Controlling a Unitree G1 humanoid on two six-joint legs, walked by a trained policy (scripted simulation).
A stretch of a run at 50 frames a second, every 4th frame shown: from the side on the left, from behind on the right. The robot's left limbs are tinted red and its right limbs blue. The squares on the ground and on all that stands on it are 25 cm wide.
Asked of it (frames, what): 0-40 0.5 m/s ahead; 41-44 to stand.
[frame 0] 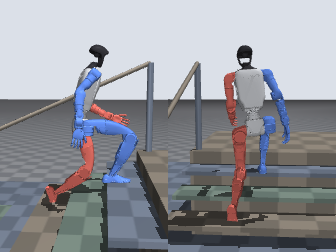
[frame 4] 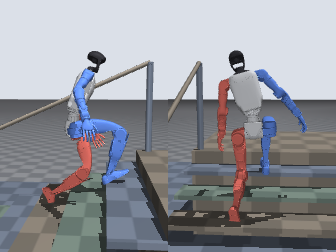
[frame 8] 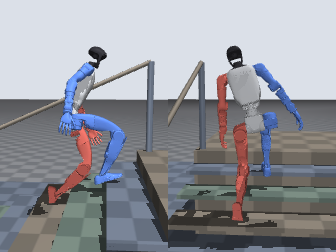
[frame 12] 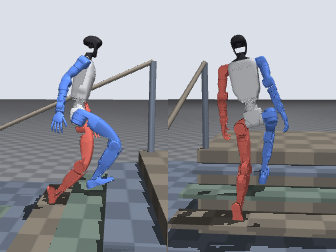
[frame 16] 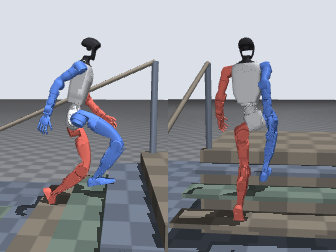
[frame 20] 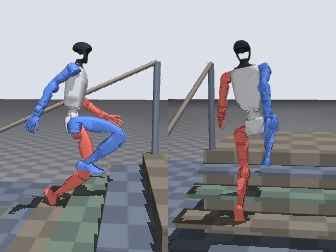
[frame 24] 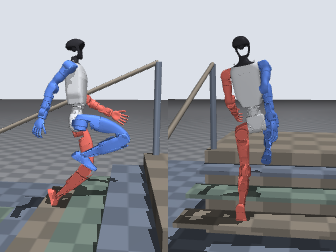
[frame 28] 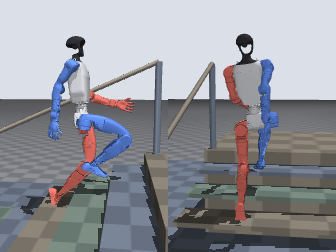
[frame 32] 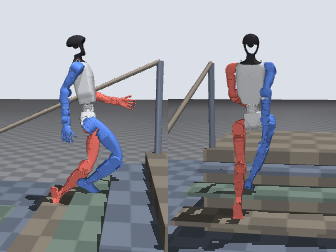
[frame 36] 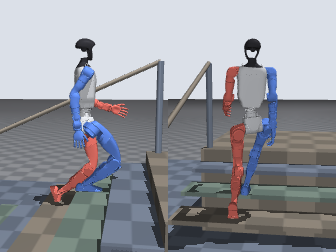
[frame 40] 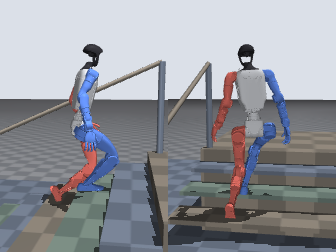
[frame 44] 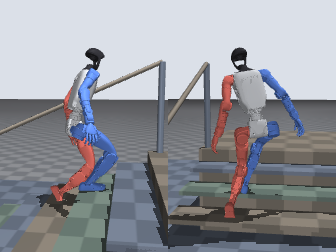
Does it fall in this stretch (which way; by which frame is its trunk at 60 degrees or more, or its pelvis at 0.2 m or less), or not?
no
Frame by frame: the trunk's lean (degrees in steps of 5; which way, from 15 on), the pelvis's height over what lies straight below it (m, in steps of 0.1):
0: 20 forward, 0.6
4: 30 forward and to its left, 0.6
8: 30 forward and to its left, 0.6
12: 15 forward and to its left, 0.6
16: 15 forward, 0.6
20: 15 forward and to its left, 0.6
24: 10, 0.6
28: 10, 0.6
32: 10, 0.6
36: 5, 0.6
40: 15 forward and to its left, 0.6
44: 25 forward and to its left, 0.7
